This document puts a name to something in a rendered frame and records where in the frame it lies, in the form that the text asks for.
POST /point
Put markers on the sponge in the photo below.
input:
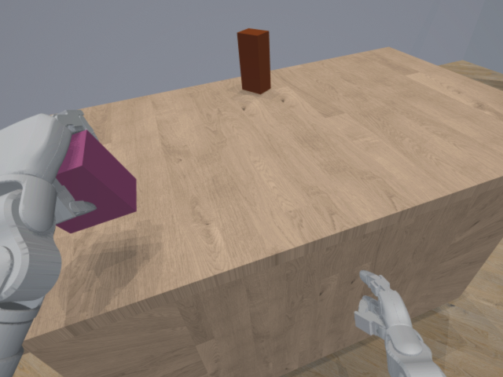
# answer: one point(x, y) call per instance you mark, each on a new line
point(92, 174)

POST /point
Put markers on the robot left hand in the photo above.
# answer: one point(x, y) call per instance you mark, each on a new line
point(37, 146)

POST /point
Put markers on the table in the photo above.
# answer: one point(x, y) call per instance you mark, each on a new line
point(256, 213)

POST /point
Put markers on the robot left forearm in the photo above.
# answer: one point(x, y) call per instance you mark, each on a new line
point(30, 262)

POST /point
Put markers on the robot right hand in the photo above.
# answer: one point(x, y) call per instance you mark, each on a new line
point(375, 317)

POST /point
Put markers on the robot right forearm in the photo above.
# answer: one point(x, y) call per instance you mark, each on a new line
point(408, 355)

